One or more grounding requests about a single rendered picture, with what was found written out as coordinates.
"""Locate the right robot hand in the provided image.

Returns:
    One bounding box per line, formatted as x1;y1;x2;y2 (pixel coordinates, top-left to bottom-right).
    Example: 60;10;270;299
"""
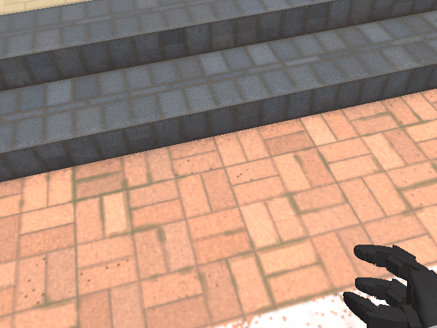
343;245;437;328

